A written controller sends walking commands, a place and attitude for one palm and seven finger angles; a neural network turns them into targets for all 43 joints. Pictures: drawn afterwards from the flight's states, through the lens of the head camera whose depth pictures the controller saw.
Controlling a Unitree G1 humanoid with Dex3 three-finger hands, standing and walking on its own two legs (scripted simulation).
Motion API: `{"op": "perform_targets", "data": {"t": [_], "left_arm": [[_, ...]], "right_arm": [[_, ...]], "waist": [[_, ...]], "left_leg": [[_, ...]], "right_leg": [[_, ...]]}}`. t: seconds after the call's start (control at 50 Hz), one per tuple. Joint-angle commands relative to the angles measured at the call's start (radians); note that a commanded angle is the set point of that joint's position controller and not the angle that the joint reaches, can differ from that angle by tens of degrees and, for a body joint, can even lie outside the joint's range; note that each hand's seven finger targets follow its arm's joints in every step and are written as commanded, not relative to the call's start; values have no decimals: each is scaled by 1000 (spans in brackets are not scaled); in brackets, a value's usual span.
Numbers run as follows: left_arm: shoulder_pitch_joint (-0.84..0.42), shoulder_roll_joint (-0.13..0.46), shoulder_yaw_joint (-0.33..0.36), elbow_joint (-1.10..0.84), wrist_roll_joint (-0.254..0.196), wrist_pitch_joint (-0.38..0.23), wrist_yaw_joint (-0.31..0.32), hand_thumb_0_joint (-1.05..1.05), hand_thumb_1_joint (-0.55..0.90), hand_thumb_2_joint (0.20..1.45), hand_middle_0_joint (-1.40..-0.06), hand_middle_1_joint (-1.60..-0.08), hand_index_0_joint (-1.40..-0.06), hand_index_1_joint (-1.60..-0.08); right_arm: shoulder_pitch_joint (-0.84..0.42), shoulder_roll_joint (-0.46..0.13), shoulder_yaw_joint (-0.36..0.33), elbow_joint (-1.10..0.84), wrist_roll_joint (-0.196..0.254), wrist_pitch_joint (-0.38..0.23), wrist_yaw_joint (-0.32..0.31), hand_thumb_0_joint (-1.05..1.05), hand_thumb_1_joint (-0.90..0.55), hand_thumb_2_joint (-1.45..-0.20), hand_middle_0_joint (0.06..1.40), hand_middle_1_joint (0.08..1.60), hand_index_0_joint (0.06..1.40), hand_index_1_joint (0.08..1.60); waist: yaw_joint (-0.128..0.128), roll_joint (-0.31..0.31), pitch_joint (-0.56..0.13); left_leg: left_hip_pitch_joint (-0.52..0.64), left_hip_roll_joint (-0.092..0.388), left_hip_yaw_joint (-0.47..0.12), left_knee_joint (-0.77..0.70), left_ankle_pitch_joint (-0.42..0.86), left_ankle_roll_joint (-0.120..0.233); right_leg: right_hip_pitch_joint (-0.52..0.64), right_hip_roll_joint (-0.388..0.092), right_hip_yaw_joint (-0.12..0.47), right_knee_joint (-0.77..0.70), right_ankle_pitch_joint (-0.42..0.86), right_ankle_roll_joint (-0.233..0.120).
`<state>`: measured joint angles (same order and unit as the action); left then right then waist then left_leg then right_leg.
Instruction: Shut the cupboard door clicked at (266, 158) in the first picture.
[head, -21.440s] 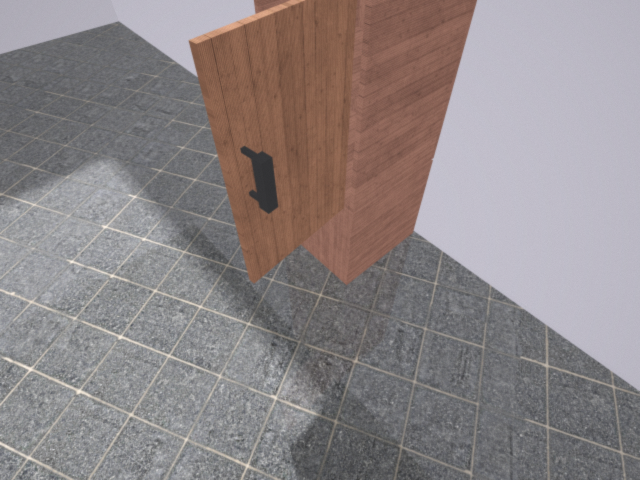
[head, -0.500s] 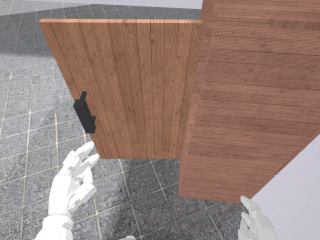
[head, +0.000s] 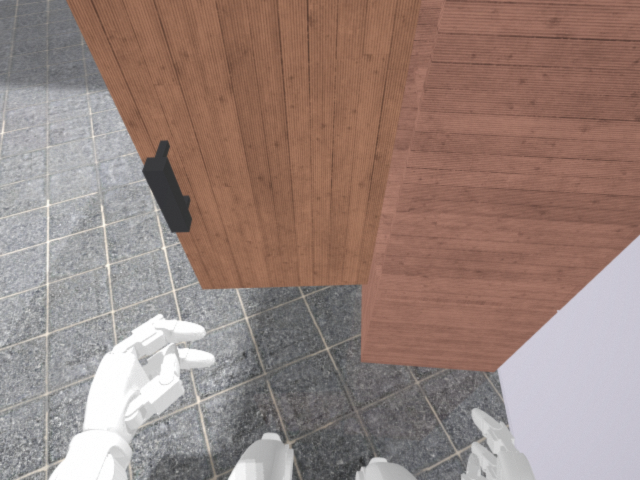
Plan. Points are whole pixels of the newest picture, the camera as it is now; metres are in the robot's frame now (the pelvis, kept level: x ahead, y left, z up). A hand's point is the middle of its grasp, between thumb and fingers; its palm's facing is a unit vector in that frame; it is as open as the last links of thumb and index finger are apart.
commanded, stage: raise the hand and make a fist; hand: left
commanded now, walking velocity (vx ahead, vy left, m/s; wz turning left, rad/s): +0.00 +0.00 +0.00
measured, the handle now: (172, 186) +0.49 +0.24 +0.07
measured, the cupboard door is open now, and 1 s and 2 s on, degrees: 97 97 97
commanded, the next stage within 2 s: bring the fist close to the handle in 1.12 s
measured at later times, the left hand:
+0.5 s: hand (103, 366) +0.23 +0.24 +0.08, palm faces +0.14 -0.99 -0.04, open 3.1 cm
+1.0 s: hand (142, 372) +0.23 +0.20 +0.06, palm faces +0.04 -1.00 -0.02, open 3.1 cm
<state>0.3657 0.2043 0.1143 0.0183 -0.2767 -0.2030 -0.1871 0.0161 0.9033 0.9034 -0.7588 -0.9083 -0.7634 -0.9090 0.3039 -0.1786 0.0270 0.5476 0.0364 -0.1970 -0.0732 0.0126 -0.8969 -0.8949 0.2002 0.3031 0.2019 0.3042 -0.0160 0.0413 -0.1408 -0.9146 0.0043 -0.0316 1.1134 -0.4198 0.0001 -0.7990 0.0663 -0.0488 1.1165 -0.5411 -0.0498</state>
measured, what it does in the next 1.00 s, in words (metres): stands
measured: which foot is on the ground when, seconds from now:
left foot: down 0.00-1.00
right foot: down 0.00-1.00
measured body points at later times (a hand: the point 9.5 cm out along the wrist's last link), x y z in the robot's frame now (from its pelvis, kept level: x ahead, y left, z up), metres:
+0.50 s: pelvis +0.01 +0.04 +0.00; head +0.05 +0.06 +0.45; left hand +0.21 +0.29 +0.08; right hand +0.22 -0.16 -0.05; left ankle +0.07 +0.12 -0.65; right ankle +0.01 -0.09 -0.65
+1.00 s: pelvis +0.01 +0.01 +0.01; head +0.05 +0.02 +0.46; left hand +0.22 +0.26 +0.07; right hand +0.18 -0.22 -0.06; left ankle +0.07 +0.12 -0.65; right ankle +0.01 -0.09 -0.65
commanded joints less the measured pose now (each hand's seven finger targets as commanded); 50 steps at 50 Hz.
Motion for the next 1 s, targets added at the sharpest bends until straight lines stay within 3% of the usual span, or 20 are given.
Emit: {"op": "perform_targets", "data": {"t": [0.0, 0.06, 0.12, 0.18, 0.24, 0.26, 0.34, 0.36, 0.42, 0.44, 0.48, 0.54, 0.6, 0.64, 0.7, 0.76, 0.82, 0.86, 0.94, 0.98], "left_arm": [[31, 116, 153, -331, 6, -238, 135, 0, 900, 900, -933, -1100, -933, -1100], [17, 54, 11, -304, 50, -361, 95, 0, 900, 900, -988, -1160, -988, -1160], [37, 22, -72, -279, 35, -356, 9, 0, 900, 900, -1043, -1220, -1043, -1220], [78, 89, -10, -302, 20, -273, -18, 0, 900, 900, -1098, -1280, -1098, -1280], [55, 173, 99, -406, 28, -216, 40, 0, 900, 900, -1153, -1340, -1153, -1340], [49, 150, 92, -446, 30, -211, 66, 0, 900, 900, -1172, -1360, -1172, -1360], [40, 109, 83, -455, 37, -226, 138, 0, 900, 900, -1245, -1440, -1245, -1440], [51, 67, 37, -421, 44, -223, 134, 0, 900, 900, -1263, -1460, -1263, -1460], [30, 39, -32, -325, 57, -196, 85, 0, 900, 900, -1300, -1500, -1300, -1500], [38, 42, -39, -282, 61, -176, 62, 0, 900, 900, -1300, -1500, -1300, -1500], [5, 77, -30, -285, 61, -150, 22, 0, 900, 900, -1300, -1500, -1300, -1500], [-36, 175, 73, -328, 41, -126, 10, 0, 900, 900, -1300, -1500, -1300, -1500], [-71, 193, 131, -427, 11, -163, 40, 0, 900, 900, -1300, -1500, -1300, -1500], [-64, 204, 156, -437, 2, -196, 70, 0, 900, 900, -1300, -1500, -1300, -1500], [-51, 132, 90, -358, -1, -211, 62, 0, 900, 900, -1300, -1500, -1300, -1500], [-3, 82, 18, -235, 3, -177, 9, 0, 900, 900, -1300, -1500, -1300, -1500], [-9, 122, 37, -209, -11, -129, -39, 0, 900, 900, -1300, -1500, -1300, -1500], [-32, 164, 81, -258, -18, -129, -36, 0, 900, 900, -1300, -1500, -1300, -1500], [-86, 238, 185, -376, -22, -204, 34, 0, 900, 900, -1300, -1500, -1300, -1500], [-77, 183, 150, -375, -20, -245, 58, 0, 900, 900, -1300, -1500, -1300, -1500]], "right_arm": [[-120, -129, -71, -165, -23, -76, 12, 0, -900, -900, 200, 300, 200, 300], [-99, -156, -78, -135, -39, -103, 31, 0, -900, -900, 200, 300, 200, 300], [-81, -189, -84, -150, -29, -115, 27, 0, -900, -900, 200, 300, 200, 300], [-76, -206, -91, -177, -12, -104, 12, 0, -900, -900, 200, 300, 200, 300], [-91, -197, -86, -193, -13, -76, 3, 0, -900, -900, 200, 300, 200, 300], [-96, -188, -80, -207, -16, -67, 4, 0, -900, -900, 200, 300, 200, 300], [-83, -173, -69, -202, -29, -41, 16, 0, -900, -900, 200, 300, 200, 300], [-83, -171, -66, -206, -28, -37, 23, 0, -900, -900, 200, 300, 200, 300], [-77, -188, -60, -206, -26, -28, 28, 0, -900, -900, 200, 300, 200, 300], [-75, -194, -58, -209, -21, -25, 26, 0, -900, -900, 200, 300, 200, 300], [-72, -202, -56, -220, -15, -24, 21, 0, -900, -900, 200, 300, 200, 300], [-81, -199, -48, -232, -12, -21, 7, 0, -900, -900, 200, 300, 200, 300], [-94, -180, -41, -236, -17, -25, 5, 0, -900, -900, 200, 300, 200, 300], [-97, -176, -37, -222, -23, -31, 6, 0, -900, -900, 200, 300, 200, 300], [-95, -178, -35, -203, -22, -39, 16, 0, -900, -900, 200, 300, 200, 300], [-85, -196, -44, -197, -11, -45, 17, 0, -900, -900, 200, 300, 200, 300], [-78, -207, -50, -210, -1, -50, 7, 0, -900, -900, 200, 300, 200, 300], [-86, -203, -51, -218, 0, -52, 1, 0, -900, -900, 200, 300, 200, 300], [-95, -180, -47, -205, -16, -56, 0, 0, -900, -900, 200, 300, 200, 300], [-98, -168, -46, -194, -18, -61, 9, 0, -900, -900, 200, 300, 200, 300]], "waist": [[66, -21, -205], [8, 6, -172], [-13, 26, -181], [12, 5, -232], [47, 58, -282], [51, 89, -279], [37, 86, -242], [21, 91, -199], [-17, 28, -120], [-18, 16, -90], [-13, 14, -107], [21, 63, -149], [39, 108, -216], [45, 114, -210], [12, 98, -145], [-6, 10, -85], [6, -43, -90], [23, -26, -129], [51, 34, -202], [39, 36, -198]], "left_leg": [[168, -5, -24, -130, 168, 29], [190, 4, -40, -101, 186, 31], [216, 11, -66, -127, 102, 29], [248, 12, -80, -173, 64, 28], [318, 19, -112, -224, 84, 11], [356, 22, -123, -241, 105, 0], [388, 34, -134, -233, 195, -19], [381, 38, -137, -236, 177, -20], [318, 34, -140, -249, 43, -8], [296, 31, -140, -256, 12, 0], [297, 27, -141, -275, -25, 2], [304, 10, -122, -280, -22, 9], [366, 8, -108, -279, 43, 4], [366, 8, -107, -274, 68, 1], [325, 7, -95, -262, 34, 8], [260, 4, -87, -254, -7, 19], [222, -8, -62, -243, -14, 30], [233, -12, -49, -232, 21, 34], [252, -14, -33, -198, 110, 31], [259, -12, -30, -184, 135, 28]], "right_leg": [[80, -49, 45, -164, 257, 40], [-49, -32, 4, -107, 233, 23], [-88, -31, -10, -125, 128, 18], [-38, -28, -13, -151, 114, 19], [-8, -20, -36, -129, 138, 12], [-15, -21, -44, -125, 147, 10], [-30, -11, -53, -125, 179, 10], [-51, -14, -57, -132, 168, 13], [-64, -15, -57, -161, 126, 19], [-58, -12, -51, -173, 114, 17], [-31, -16, -47, -188, 102, 16], [31, -13, -30, -208, 111, 9], [64, -13, -31, -211, 143, 3], [70, -8, -29, -210, 155, -1], [43, -12, -30, -221, 135, 6], [36, -16, -23, -243, 100, 14], [79, -27, 13, -286, 56, 21], [111, -33, 34, -293, 57, 20], [148, -32, 47, -253, 142, 13], [125, -32, 44, -232, 186, 15]]}}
